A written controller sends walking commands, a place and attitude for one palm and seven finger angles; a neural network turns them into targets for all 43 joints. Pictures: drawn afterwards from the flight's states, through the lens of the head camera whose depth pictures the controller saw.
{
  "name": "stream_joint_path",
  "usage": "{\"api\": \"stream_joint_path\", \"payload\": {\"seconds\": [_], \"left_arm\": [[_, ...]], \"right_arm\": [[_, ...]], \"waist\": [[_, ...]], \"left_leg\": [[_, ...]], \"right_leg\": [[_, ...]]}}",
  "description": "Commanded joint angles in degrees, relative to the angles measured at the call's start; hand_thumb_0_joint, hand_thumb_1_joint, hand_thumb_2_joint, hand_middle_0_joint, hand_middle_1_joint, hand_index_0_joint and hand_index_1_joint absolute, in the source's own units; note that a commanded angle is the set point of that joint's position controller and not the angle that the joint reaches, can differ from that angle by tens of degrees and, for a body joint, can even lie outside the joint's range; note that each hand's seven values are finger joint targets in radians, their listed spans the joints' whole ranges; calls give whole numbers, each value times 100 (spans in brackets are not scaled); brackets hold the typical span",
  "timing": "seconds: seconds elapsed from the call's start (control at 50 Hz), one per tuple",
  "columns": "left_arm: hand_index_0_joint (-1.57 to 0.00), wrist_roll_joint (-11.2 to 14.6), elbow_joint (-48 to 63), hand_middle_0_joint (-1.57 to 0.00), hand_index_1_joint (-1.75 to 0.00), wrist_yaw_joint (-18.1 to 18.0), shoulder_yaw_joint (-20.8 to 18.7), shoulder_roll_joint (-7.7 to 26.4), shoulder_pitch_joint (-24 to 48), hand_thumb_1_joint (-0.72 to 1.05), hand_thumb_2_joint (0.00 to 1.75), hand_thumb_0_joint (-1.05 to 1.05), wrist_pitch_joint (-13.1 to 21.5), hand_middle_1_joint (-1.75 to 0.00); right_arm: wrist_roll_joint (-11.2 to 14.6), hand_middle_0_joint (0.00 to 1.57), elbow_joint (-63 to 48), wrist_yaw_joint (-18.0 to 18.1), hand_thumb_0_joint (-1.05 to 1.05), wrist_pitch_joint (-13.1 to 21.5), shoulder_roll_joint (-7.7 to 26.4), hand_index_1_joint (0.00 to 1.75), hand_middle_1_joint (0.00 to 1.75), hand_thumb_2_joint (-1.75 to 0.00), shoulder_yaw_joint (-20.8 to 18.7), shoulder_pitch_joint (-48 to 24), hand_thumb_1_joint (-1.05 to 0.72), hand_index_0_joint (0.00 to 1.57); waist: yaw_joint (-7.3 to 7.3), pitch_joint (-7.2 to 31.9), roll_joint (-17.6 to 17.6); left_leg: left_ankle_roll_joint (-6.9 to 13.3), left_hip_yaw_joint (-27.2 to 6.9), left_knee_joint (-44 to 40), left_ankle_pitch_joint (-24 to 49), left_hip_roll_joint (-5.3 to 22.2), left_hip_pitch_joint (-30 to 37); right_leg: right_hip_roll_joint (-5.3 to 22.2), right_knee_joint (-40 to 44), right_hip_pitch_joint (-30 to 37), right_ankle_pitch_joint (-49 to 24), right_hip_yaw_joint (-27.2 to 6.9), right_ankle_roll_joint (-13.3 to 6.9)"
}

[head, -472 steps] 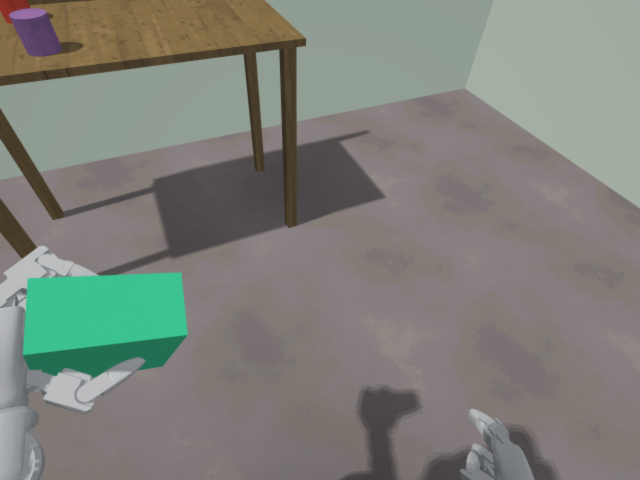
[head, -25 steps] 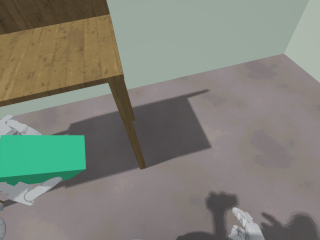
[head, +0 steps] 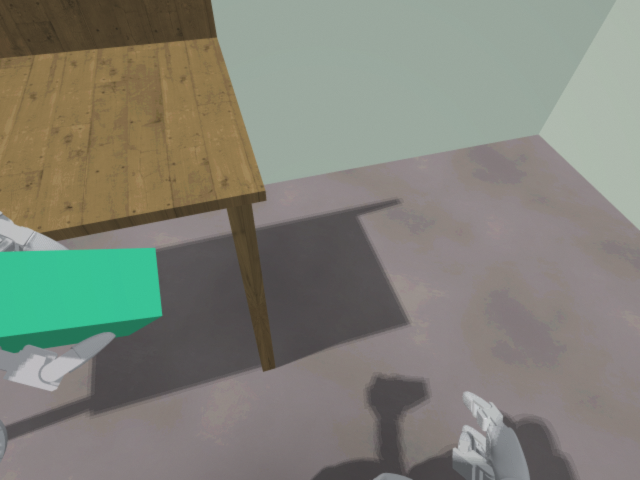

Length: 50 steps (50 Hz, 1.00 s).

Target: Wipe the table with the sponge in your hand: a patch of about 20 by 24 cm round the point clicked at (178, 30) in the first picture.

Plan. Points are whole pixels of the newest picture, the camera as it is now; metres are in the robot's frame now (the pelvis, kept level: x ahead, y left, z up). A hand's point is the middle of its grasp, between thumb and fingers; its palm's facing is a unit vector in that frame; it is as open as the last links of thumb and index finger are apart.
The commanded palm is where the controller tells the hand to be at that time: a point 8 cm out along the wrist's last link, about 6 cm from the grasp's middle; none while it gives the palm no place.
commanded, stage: take the last steps up to it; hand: left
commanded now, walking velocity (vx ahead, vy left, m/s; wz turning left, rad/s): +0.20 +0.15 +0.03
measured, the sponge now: (95, 301) +0.25 +0.22 +0.16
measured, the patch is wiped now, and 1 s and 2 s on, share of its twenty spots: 0.00 0.00 0.00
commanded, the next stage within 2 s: come to a stop and stand still in 0.48 s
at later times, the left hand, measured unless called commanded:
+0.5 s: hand (55, 258) +0.28 +0.27 +0.16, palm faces +0.34 -0.83 -0.45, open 10.2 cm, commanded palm +0.22 +0.33 +0.19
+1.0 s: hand out of the picture +0.29 +0.32 +0.19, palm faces +0.32 -0.84 -0.44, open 10.2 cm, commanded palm +0.24 +0.37 +0.19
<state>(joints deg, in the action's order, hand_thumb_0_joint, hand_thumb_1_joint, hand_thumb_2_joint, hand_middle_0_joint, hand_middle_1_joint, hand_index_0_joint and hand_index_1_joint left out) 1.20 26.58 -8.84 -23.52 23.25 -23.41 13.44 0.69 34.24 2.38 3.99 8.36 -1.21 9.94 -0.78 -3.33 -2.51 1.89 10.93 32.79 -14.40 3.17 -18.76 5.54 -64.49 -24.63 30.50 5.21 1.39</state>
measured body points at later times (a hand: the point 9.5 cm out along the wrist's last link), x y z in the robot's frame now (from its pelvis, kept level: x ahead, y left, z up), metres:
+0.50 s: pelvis +0.07 +0.04 +0.01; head +0.12 +0.04 +0.46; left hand +0.26 +0.31 +0.19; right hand +0.23 -0.22 -0.08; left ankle +0.11 +0.21 -0.69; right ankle +0.06 -0.08 -0.73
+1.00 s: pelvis +0.07 +0.09 +0.01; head +0.10 +0.10 +0.46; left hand +0.27 +0.37 +0.21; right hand +0.24 -0.09 -0.08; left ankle +0.12 +0.20 -0.73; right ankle +0.06 +0.00 -0.71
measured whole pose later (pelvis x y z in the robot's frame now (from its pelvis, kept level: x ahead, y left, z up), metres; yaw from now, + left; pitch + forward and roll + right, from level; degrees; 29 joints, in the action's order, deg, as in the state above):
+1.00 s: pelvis +0.07 +0.09 +0.01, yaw -2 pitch +0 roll -1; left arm 2.9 33.7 -7.5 -21.0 23.7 -28.0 8.7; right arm -1.0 33.1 0.6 4.0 6.0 3.7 10.5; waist 0.8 -4.5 0.3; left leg 1.0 10.0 26.6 -9.1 6.0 -17.0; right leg -0.7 -37.2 -16.5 23.5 6.7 2.3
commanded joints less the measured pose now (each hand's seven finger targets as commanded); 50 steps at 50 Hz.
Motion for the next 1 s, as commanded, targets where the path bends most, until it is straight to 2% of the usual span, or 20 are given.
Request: {"api": "stream_joint_path", "payload": {"seconds": [0.0,0.08,0.14,0.16,0.18,0.2,0.24,0.28,0.32,0.44,0.5,0.54,0.56,0.58,0.6,0.62,0.66,0.74,0.86,0.98], "left_arm": [[-120,63,2324,-120,-160,-57,-373,778,-223,10,130,0,462,-160],[-120,85,2022,-120,-160,-113,-512,837,-472,10,130,0,306,-160],[-120,61,1332,-120,-160,-123,-676,871,-445,10,130,0,191,-160],[-120,34,1109,-120,-160,-114,-684,919,-323,10,130,0,184,-160],[-120,21,828,-120,-160,-104,-755,1035,-276,10,130,0,162,-160],[-120,122,595,-120,-160,-109,-815,1009,-50,10,130,0,165,-160],[-120,146,407,-120,-160,-22,-639,816,54,10,130,0,178,-160],[-120,33,459,-120,-160,-5,-518,727,-178,10,130,0,344,-160],[-120,-23,735,-120,-160,-2,-289,638,-99,10,130,0,429,-160],[-120,-21,1991,-120,-160,-213,-670,1068,-361,10,130,0,428,-160],[-120,-7,2206,-120,-160,-251,-754,1011,-375,10,130,0,382,-160],[-120,39,2117,-120,-160,-241,-665,828,-468,10,130,0,413,-160],[-120,45,2275,-120,-160,-245,-598,746,-355,10,130,0,463,-160],[-120,-21,2159,-120,-160,-245,-574,848,-263,10,130,0,510,-160],[-120,-53,1607,-120,-160,-215,-662,950,-224,10,130,0,482,-160],[-120,25,1640,-120,-160,-196,-789,1069,-79,10,130,0,456,-160],[-120,32,1869,-120,-160,-132,-561,846,0,10,130,0,401,-160],[-120,93,2284,-120,-160,19,-115,531,-220,10,130,0,178,-160],[-120,163,2169,-120,-160,-14,-374,805,-235,10,130,0,-28,-160],[-120,208,1772,-120,-160,-30,-417,751,-224,10,130,0,-155,-160]], "right_arm": [[31,20,-746,-7,0,452,878,30,30,-90,-222,-218,-90,20],[-2,20,-676,43,0,516,865,30,30,-90,-136,-136,-90,20],[-13,20,-624,117,0,362,886,30,30,-90,-142,-174,-90,20],[-10,20,-601,124,0,286,828,30,30,-90,-150,-140,-90,20],[-36,20,-665,110,0,224,757,30,30,-90,-133,-188,-90,20],[-45,20,-674,60,0,241,817,30,30,-90,-123,-327,-90,20],[8,20,-530,-21,0,132,903,30,30,-90,-196,-281,-90,20],[-51,20,-489,-1,0,42,806,30,30,-90,-64,-416,-90,20],[-67,20,-500,-17,0,-1,823,30,30,-90,-59,-473,-90,20],[-106,20,-817,38,0,108,826,30,30,-90,-225,-446,-90,20],[-99,20,-898,72,0,70,818,30,30,-90,-294,-256,-90,20],[-39,20,-906,164,0,50,957,30,30,-90,-392,-99,-90,20],[-13,20,-954,161,0,58,1081,30,30,-90,-415,-115,-90,20],[6,20,-1025,126,0,81,1084,30,30,-90,-401,-72,-90,20],[-18,20,-934,100,0,85,1038,30,30,-90,-368,-144,-90,20],[-70,20,-876,110,0,80,1029,30,30,-90,-313,-216,-90,20],[-45,20,-829,15,0,125,1032,30,30,-90,-310,-121,-90,20],[-105,20,-900,-138,0,230,961,30,30,-90,-152,-149,-90,20],[-159,20,-907,-76,0,246,892,30,30,-90,-65,-81,-90,20],[-74,20,-887,-70,0,223,892,30,30,-90,-33,-114,-90,20]], "waist": [[127,980,1761],[105,1121,1508],[135,1161,802],[89,1153,-30],[71,1021,-1300],[138,853,-1527],[56,680,-1185],[101,570,-552],[76,652,-501],[256,991,-793],[110,1186,-516],[15,1292,816],[42,1303,2152],[79,1229,2203],[28,963,1626],[22,1018,1664],[3,1114,1314],[37,1132,1649],[24,1184,1499],[12,1105,1494]], "left_leg": [[891,-1352,-1391,1708,1250,1018],[607,-1016,-1112,1817,1163,1035],[300,-796,-350,762,1001,369],[143,-533,548,82,630,-227],[-145,-230,1758,-1146,-97,-1346],[-277,-774,2846,-1732,-131,-1875],[-369,-1280,3663,-1253,39,-2113],[-423,-1150,3552,-808,155,-2055],[-408,-889,3002,-576,132,-1805],[-305,-241,706,-433,-40,-533],[-339,-104,-341,318,-203,446],[-255,-347,-938,750,184,1449],[229,-1726,-1147,1922,1265,1990],[728,-2712,-1376,2782,1972,1786],[843,-2574,-1484,2397,2068,1342],[871,-2487,-1402,2471,2018,1250],[683,-1852,-1132,3216,1748,1581],[297,-1185,-1265,3353,1475,1374],[345,-1450,-1435,2917,1810,1495],[210,-1172,-1274,2020,1624,1044]], "right_leg": [[33,924,-329,-510,106,38],[-278,2514,568,-851,526,48],[-112,3743,1614,-1652,333,-89],[534,4162,2045,-2007,-633,-365],[1665,4574,2512,-2646,-2575,-883],[2353,4832,2468,-2789,-3235,-1224],[2154,4691,2302,-3029,-2704,-1166],[1696,4444,2211,-4291,-1379,-915],[1478,4333,2196,-4891,-701,-764],[1436,4104,2181,-4856,-471,-788],[1189,3680,1807,-3900,-347,-563],[655,2563,1164,-2507,-9,-283],[-9,1380,52,-257,326,5],[-318,276,-379,1013,58,-25],[-245,-196,-475,699,-194,-85],[-78,-161,-532,382,-300,-30],[-115,190,-607,-291,-317,53],[-373,1208,-10,-789,-9,84],[-539,2169,337,-564,51,94],[-567,3481,1216,-1031,99,70]]}}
